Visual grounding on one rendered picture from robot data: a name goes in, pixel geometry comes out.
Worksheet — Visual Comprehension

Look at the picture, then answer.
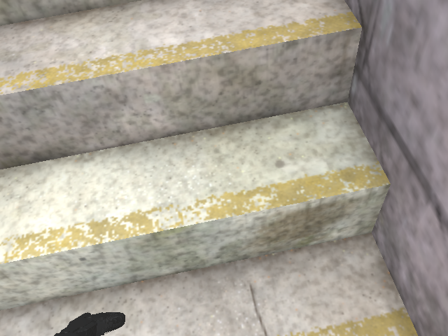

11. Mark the robot left hand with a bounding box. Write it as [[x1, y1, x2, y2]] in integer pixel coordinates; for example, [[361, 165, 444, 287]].
[[54, 312, 125, 336]]

